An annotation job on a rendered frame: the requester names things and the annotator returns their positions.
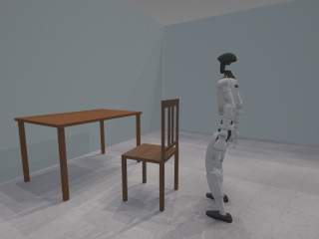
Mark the robot right upper arm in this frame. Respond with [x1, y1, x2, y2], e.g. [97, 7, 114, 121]
[236, 91, 243, 110]

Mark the robot right hand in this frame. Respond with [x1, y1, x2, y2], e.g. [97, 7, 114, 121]
[226, 130, 239, 148]

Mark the robot left upper arm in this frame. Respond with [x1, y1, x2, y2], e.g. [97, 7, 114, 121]
[217, 78, 235, 112]

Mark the table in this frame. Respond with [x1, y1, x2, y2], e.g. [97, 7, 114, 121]
[14, 109, 143, 202]

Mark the robot left thigh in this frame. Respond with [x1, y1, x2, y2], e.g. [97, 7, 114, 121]
[205, 131, 229, 180]

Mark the robot right forearm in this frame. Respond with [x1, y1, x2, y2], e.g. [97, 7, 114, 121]
[232, 108, 242, 130]

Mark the robot left hand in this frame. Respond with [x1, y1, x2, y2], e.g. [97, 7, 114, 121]
[212, 138, 227, 162]

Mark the humanoid robot head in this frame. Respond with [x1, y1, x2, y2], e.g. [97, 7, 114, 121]
[217, 53, 237, 79]

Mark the robot left forearm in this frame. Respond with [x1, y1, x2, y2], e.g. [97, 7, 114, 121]
[218, 104, 233, 140]

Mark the chair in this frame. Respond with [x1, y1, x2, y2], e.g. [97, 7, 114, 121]
[121, 99, 179, 212]

